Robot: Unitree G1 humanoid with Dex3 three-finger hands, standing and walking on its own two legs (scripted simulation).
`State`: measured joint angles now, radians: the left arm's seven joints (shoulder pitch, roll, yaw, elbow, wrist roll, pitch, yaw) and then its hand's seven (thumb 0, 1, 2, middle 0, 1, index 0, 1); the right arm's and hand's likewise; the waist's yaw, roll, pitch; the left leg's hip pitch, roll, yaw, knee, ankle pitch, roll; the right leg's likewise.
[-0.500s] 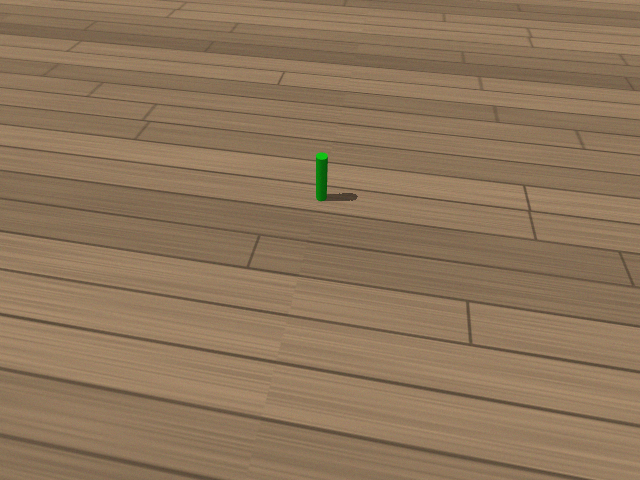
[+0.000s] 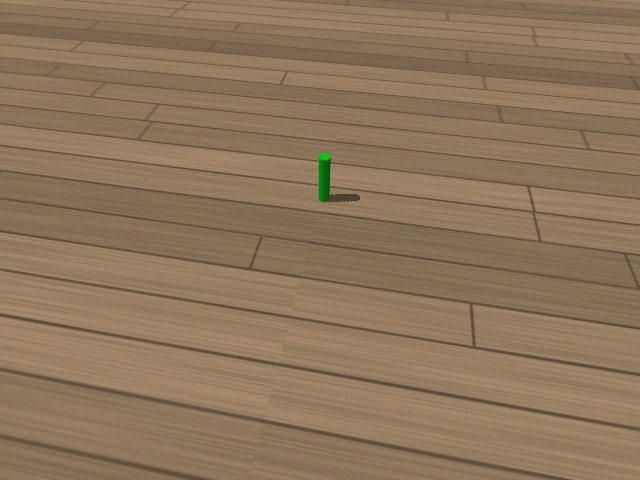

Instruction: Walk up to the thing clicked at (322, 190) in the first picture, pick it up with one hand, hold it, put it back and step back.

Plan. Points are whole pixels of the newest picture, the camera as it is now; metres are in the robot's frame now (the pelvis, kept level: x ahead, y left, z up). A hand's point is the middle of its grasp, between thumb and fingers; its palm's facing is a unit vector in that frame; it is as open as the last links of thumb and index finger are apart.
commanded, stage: stand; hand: left
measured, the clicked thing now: (324, 178) +1.39 +0.02 -0.66
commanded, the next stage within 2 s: walk up in 0.62 s
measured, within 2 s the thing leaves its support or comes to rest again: neither
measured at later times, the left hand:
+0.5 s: hand out of the picture +0.08 +0.25 -0.16, palm faces -0.02 -0.94 -0.34, open 7.4 cm
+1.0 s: hand (182, 461) +0.18 +0.21 -0.15, palm faces -0.09 -0.89 -0.44, open 7.4 cm
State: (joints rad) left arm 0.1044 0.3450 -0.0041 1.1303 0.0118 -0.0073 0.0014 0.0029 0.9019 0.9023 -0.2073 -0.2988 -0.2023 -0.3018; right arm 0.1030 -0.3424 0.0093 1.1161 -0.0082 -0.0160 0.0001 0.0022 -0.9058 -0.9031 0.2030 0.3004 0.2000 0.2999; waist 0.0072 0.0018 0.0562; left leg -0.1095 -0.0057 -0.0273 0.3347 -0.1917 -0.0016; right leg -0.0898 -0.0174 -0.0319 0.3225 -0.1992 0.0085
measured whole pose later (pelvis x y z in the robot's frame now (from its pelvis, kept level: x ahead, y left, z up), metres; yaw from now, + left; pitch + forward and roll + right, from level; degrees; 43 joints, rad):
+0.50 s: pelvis +0.00 +0.00 +0.00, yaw +0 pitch -2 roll +0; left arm 0.11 0.35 0.00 1.13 0.01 -0.01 0.00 0.00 0.90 0.90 -0.21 -0.30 -0.20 -0.30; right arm 0.11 -0.34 0.01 1.12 -0.01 -0.02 0.00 0.00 -0.91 -0.90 0.20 0.30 0.20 0.30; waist 0.01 0.00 0.06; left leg -0.10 -0.01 -0.03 0.32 -0.19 0.00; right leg -0.08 -0.02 -0.03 0.31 -0.20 0.01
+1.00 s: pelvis +0.08 -0.08 -0.03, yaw -4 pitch -4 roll +0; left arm 0.22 0.44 0.09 0.98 0.04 -0.06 -0.08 0.00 0.90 0.90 -0.21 -0.30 -0.20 -0.30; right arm 0.29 -0.47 -0.10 1.02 -0.05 -0.02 0.04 0.01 -0.90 -0.90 0.20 0.30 0.20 0.30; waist -0.02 0.06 0.06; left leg -0.10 0.11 -0.03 0.76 -0.52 0.03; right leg -0.36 -0.04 -0.05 0.65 -0.21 0.00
